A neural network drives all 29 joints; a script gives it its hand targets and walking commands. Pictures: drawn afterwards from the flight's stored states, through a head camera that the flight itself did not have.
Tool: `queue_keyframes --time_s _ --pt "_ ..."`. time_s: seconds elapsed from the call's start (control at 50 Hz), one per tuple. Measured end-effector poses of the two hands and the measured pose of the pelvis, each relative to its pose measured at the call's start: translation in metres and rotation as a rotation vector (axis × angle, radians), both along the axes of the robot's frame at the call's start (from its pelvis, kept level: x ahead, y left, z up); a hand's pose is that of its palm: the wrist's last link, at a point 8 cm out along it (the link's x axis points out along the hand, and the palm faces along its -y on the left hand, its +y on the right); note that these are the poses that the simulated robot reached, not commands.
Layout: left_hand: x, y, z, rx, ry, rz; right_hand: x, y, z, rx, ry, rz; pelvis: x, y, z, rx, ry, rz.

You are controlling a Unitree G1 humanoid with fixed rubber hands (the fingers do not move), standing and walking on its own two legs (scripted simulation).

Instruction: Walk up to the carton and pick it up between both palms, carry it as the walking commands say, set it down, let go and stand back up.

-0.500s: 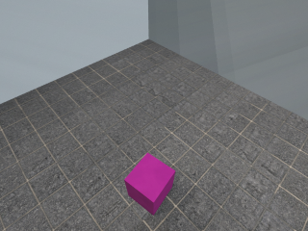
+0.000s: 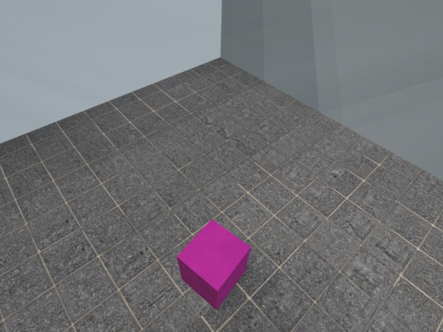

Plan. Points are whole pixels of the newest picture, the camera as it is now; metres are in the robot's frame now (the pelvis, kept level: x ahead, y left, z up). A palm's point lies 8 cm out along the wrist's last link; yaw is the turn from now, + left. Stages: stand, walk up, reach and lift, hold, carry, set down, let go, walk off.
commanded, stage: walk up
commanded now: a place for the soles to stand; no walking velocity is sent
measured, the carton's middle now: (214, 264) +0.49 +0.01 -0.64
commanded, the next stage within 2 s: none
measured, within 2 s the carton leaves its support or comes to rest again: neither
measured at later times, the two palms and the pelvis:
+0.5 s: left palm out of the picture -0.01 +0.35 -0.09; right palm out of the picture +0.11 -0.22 -0.12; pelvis +0.01 +0.06 +0.00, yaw -7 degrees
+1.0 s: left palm (29, 249) +0.31 +0.41 -0.09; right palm out of the picture +0.02 -0.03 -0.15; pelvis +0.09 +0.22 -0.01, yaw -23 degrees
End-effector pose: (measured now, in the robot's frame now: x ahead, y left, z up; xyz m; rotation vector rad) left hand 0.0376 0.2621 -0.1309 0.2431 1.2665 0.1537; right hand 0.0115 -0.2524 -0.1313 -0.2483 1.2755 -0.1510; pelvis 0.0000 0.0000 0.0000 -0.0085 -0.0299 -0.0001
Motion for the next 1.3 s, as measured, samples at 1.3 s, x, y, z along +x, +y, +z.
queue_keyframes --time_s 1.3 --pt "0.288 0.214 0.023 0.034 -0.161 -0.548 0.106 0.263 0.002 -0.003 -0.231 -0.417 0.147 0.281 -0.01 0.046 0.002 -0.554"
